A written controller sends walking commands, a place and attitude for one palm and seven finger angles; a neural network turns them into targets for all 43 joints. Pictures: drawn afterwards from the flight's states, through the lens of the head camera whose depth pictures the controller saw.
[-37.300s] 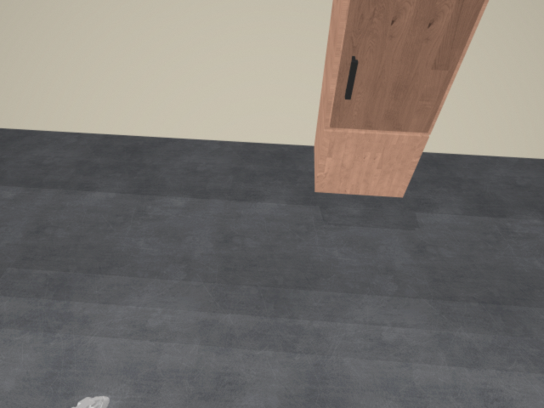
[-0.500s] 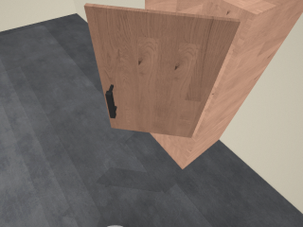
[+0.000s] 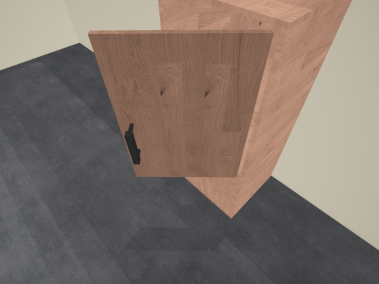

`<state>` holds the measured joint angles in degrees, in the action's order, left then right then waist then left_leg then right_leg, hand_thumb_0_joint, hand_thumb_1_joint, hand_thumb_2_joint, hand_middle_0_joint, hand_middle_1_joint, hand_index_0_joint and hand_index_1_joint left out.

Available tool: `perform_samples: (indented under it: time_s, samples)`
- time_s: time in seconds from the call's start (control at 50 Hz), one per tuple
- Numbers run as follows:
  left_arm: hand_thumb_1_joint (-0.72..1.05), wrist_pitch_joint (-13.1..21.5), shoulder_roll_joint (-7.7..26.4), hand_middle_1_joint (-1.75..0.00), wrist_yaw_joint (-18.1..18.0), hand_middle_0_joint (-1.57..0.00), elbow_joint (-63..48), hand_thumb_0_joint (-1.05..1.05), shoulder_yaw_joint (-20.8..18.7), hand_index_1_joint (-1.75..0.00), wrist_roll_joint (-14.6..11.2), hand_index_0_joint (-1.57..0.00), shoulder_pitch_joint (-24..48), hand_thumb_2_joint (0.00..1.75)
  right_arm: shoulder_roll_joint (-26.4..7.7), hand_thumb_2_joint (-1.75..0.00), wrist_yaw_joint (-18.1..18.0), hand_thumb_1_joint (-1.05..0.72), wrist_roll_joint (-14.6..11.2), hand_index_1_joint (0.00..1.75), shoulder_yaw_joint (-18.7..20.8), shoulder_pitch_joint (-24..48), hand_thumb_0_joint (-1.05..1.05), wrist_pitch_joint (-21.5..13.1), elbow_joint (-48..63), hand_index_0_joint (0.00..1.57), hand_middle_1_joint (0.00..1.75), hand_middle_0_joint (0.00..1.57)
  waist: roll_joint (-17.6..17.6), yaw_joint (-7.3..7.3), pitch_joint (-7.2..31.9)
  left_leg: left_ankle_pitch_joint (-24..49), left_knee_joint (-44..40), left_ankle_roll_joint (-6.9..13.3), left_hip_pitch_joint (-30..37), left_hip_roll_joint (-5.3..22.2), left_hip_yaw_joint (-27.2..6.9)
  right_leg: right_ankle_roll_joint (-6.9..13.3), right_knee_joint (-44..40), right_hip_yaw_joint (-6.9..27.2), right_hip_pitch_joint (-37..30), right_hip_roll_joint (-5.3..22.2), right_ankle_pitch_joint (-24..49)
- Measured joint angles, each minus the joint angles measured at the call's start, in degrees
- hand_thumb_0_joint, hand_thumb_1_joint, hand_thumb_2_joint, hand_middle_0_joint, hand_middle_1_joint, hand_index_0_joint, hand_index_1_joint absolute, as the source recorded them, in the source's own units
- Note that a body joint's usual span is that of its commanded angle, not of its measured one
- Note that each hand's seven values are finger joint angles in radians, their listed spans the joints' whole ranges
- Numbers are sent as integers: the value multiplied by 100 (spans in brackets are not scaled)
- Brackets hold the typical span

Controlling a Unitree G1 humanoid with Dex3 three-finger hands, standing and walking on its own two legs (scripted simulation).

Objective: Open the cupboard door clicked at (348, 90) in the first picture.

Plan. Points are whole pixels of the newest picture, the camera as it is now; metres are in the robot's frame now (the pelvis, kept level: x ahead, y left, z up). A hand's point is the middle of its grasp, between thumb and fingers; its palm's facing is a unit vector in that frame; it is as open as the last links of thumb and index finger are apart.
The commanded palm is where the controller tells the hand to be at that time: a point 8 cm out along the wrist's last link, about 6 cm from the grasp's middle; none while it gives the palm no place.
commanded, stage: come to a stop and stand still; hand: left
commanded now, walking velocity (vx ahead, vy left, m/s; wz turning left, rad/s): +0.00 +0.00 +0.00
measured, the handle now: (134, 144) +0.55 +0.20 -0.10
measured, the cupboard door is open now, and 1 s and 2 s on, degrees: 45 45 45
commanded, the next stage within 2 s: look again from close up in 0.40 s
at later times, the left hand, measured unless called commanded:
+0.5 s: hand out of the picture +0.02 +0.19 -0.17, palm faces +0.00 -0.98 -0.19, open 7.4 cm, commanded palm none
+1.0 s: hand out of the picture +0.05 +0.21 -0.17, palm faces +0.00 -0.98 -0.21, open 7.4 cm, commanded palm none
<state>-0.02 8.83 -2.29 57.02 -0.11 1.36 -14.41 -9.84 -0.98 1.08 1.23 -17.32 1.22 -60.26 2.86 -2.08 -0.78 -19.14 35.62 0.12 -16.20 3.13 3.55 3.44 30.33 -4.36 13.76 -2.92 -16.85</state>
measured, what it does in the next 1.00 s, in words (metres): stands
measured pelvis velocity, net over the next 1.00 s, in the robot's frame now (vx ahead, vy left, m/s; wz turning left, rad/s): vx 0.03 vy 0.03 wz -0.01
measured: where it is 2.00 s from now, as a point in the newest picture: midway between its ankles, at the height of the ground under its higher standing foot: outside the picture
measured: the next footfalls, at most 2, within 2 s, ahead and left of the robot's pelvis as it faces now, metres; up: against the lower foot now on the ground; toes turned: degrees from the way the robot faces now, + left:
none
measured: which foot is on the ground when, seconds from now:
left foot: down 0.00-1.00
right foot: down 0.00-1.00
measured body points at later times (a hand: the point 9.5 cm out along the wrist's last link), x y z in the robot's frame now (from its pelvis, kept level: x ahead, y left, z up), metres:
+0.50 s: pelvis +0.02 +0.01 +0.01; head +0.03 +0.01 +0.46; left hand +0.02 +0.24 -0.15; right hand +0.03 -0.21 -0.15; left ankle -0.01 +0.11 -0.73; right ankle -0.01 -0.08 -0.73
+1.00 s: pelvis +0.03 +0.03 +0.01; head +0.04 +0.03 +0.46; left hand +0.05 +0.26 -0.15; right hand +0.06 -0.21 -0.15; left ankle -0.01 +0.11 -0.73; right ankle -0.01 -0.08 -0.73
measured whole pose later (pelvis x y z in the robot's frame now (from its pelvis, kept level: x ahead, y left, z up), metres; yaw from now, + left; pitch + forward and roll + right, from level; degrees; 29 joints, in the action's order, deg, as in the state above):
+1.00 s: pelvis +0.03 +0.03 +0.01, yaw +0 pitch +0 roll +0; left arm 0.8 11.3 -1.7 62.5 0.6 0.8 -13.8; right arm -9.9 -1.8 0.7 -0.9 -12.0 -1.7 -64.6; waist -0.9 0.7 -1.7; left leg -16.7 24.6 2.2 -7.7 -0.7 5.5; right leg 0.6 25.5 -2.4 8.6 0.3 -16.6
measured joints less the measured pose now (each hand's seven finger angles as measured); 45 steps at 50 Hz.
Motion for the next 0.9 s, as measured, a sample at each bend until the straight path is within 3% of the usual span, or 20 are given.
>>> perform_samples:
  time_s: [0.06,0.22,0.6,0.9]
  samples:
    - [92,52,4,-30,-9,-20,14,0,30,-30,-30,-20,-13,90,32,-90,9,-91,10,30,-36,-114,1,-62,44,20,30,20,-4,-60,-10,-38,-59,-8,81,-32,-35,-8,129,-36,17,27,-91]
    - [92,109,51,-30,25,-20,99,1,62,-30,-86,-20,-3,90,188,-90,-20,-91,15,30,-215,-141,1,-152,-56,20,30,20,-105,82,-31,199,-568,56,373,-193,72,-90,-98,65,-133,167,11]
    - [91,103,35,-30,51,-20,572,1,140,-30,-71,-20,-226,90,16,-90,-74,-91,-40,30,-210,407,1,-264,-327,20,30,20,-342,268,-121,247,-955,127,699,-284,170,-191,-388,171,-389,233,47]
    - [90,88,186,-30,51,-20,569,0,89,-30,-56,-20,-17,90,5,-90,-89,-91,-36,30,-211,554,1,-288,-402,20,30,20,-377,289,-86,228,-1059,191,834,-356,184,-263,-467,189,-515,297,22]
